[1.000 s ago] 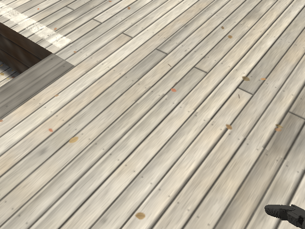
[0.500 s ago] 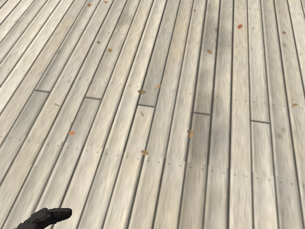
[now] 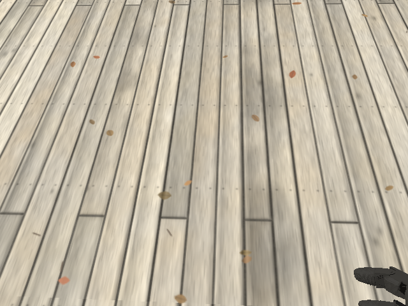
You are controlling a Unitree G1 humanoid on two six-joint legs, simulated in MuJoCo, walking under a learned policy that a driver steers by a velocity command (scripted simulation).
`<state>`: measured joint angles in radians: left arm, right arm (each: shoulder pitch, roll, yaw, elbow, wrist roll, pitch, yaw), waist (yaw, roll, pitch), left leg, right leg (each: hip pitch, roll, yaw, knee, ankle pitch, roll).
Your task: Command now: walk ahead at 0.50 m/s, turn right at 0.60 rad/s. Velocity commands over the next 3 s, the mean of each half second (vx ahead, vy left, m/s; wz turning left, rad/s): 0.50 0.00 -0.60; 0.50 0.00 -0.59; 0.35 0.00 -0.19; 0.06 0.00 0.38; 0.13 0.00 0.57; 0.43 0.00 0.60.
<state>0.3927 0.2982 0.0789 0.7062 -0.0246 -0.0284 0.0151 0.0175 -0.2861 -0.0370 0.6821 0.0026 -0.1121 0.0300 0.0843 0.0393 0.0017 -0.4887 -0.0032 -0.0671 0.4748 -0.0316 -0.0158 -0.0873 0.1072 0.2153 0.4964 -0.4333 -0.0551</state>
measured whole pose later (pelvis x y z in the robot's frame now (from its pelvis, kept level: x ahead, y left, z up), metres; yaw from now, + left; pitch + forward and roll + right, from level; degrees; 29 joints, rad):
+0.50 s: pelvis +0.25 -0.04 +0.00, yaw -18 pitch +2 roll +2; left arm 0.07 0.28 0.06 0.58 -0.02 -0.01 -0.05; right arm 0.33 -0.32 -0.08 0.84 0.03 -0.06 0.00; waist -0.09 -0.02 0.04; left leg 0.09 0.05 0.24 0.31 -0.41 -0.06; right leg -0.58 -0.05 -0.03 0.63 -0.12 -0.07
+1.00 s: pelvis +0.53 -0.15 +0.00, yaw -35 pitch +2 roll -1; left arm 0.40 0.30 0.07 0.72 -0.02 -0.03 0.02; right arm 0.02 -0.29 -0.04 0.68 0.00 -0.11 0.03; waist 0.08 0.05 0.01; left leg -0.50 0.00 -0.06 0.48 -0.01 -0.02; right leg -0.06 0.11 0.22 0.47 -0.43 -0.06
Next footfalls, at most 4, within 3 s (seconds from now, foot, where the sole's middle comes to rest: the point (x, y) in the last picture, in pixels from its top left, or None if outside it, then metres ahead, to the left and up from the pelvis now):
0.02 left None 0.17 0.13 -0.76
0.52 right None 0.39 -0.19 -0.76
1.02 left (281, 234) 0.74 -0.15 -0.76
1.46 right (373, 235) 0.76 -0.47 -0.76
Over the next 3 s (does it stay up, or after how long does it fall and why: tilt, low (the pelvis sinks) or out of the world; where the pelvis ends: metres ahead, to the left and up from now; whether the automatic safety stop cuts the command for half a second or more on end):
stays up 1.03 -0.24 0.01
